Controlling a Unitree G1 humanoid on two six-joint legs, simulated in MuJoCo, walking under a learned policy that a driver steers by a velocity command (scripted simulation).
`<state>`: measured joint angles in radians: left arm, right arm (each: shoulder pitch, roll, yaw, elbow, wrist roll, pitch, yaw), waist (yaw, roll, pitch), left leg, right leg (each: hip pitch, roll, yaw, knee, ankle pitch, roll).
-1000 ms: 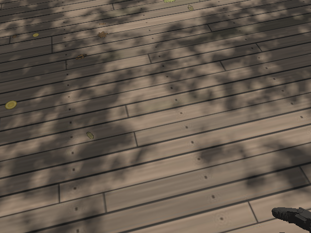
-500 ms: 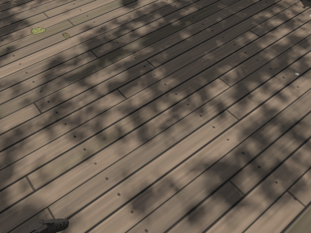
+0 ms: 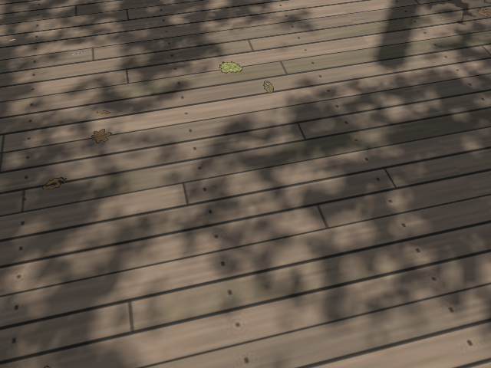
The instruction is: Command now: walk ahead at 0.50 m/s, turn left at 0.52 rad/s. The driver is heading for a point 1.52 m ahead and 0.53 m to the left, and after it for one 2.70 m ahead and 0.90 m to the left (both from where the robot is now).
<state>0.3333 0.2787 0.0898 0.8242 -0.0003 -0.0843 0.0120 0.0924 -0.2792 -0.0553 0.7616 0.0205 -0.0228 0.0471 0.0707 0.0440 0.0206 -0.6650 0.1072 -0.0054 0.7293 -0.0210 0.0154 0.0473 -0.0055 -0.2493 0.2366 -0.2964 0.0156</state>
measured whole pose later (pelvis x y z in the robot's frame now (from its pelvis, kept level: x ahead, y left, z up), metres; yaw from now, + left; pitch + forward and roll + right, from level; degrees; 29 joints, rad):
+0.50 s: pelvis +0.28 +0.06 +0.01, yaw +17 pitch +2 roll +0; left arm 0.03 0.28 0.05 0.69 0.00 -0.10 -0.01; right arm 0.34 -0.29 -0.07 0.74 0.02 -0.04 -0.01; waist -0.08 -0.04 0.03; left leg -0.12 -0.10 -0.15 0.38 -0.29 0.08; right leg -0.61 -0.05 0.10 0.56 0.04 0.06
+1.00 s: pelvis +0.54 +0.12 +0.00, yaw +36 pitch +2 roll -2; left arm 0.32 0.30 0.07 0.85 -0.01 -0.08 0.00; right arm 0.11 -0.29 -0.07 0.62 0.02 -0.02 0.04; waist 0.10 0.04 0.04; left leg -0.67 0.10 -0.03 0.73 -0.03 0.01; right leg 0.03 0.00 -0.19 0.25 -0.30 0.00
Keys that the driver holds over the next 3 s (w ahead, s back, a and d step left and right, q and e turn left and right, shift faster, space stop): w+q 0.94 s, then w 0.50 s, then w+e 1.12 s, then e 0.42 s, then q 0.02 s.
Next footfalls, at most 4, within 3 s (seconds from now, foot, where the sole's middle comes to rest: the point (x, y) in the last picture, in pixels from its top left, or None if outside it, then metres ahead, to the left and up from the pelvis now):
0.10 left None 0.23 0.13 -0.77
0.60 right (275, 344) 0.55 -0.01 -0.77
1.10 left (144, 299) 0.65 0.37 -0.77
1.64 right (165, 195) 1.04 0.38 -0.77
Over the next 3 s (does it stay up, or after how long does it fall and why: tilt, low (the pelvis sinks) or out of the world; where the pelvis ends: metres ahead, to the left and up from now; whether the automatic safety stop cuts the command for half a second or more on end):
stays up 1.46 0.57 0.00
